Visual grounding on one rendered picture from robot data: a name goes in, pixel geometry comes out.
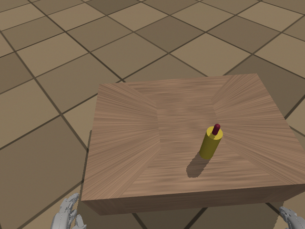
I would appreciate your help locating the left robot hand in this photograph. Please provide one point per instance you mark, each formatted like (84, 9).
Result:
(64, 218)

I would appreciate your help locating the bottle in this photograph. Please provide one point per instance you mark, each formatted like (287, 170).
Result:
(211, 141)

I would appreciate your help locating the right robot hand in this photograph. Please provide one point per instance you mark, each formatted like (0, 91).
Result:
(290, 217)

